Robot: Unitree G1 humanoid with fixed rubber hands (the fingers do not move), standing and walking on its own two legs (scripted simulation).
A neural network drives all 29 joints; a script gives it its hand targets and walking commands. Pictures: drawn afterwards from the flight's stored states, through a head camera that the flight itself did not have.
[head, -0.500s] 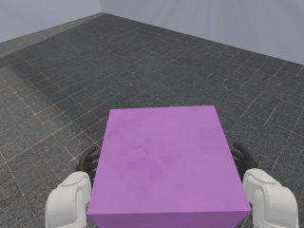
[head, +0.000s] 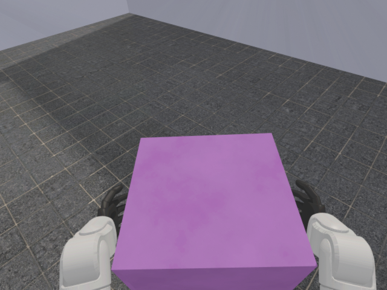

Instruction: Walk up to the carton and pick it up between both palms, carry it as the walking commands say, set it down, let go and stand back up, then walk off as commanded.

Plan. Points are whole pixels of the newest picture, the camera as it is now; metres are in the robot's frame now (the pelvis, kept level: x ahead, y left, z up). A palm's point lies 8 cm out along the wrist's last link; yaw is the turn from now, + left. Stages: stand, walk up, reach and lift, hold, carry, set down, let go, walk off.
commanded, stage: carry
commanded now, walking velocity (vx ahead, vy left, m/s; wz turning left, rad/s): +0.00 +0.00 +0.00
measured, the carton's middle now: (208, 220) +0.29 +0.00 +0.00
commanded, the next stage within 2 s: none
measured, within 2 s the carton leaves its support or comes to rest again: neither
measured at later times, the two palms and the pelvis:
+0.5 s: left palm (108, 223) +0.24 +0.19 +0.07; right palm (311, 220) +0.25 -0.19 +0.07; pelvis +0.00 +0.00 +0.00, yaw +0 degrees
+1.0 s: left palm (107, 224) +0.25 +0.20 +0.06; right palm (307, 223) +0.25 -0.18 +0.06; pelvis -0.01 +0.01 +0.00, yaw -1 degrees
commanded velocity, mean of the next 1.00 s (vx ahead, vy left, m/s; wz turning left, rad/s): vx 0.00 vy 0.01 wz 0.00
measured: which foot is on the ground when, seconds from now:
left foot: down 0.00-1.00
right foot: down 0.00-1.00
